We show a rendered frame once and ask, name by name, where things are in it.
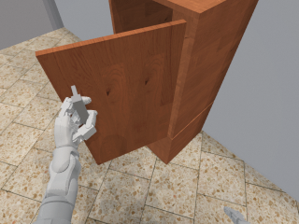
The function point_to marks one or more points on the robot right hand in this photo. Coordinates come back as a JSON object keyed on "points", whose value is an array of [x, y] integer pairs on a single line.
{"points": [[235, 216]]}

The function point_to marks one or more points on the handle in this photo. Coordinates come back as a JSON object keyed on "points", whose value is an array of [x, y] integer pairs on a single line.
{"points": [[79, 105]]}

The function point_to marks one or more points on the cupboard door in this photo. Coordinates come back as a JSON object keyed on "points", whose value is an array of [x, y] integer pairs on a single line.
{"points": [[131, 78]]}

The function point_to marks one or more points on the robot left forearm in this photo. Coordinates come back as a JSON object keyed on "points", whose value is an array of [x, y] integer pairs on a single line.
{"points": [[61, 193]]}

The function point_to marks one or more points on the robot left hand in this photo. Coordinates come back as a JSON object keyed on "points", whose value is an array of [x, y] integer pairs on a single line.
{"points": [[65, 126]]}

